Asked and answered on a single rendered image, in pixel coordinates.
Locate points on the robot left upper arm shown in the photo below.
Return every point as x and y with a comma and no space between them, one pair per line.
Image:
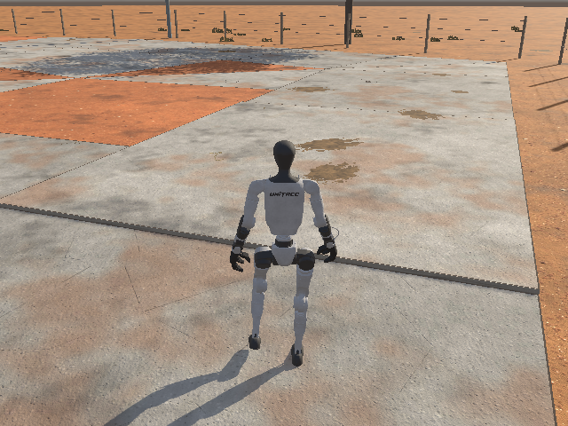
255,188

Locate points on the left robot hand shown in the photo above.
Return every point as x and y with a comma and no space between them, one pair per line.
237,258

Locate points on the robot right upper arm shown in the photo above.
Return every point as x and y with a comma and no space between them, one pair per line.
312,188

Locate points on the right robot hand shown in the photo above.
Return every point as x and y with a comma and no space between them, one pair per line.
324,250

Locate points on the robot left forearm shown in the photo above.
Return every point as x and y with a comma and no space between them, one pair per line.
240,238

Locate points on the robot right forearm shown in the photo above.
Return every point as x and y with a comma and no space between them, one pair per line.
327,235

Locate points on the right robot thigh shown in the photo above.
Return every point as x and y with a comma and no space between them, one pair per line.
305,261

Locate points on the humanoid robot head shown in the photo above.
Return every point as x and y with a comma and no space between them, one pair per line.
284,153

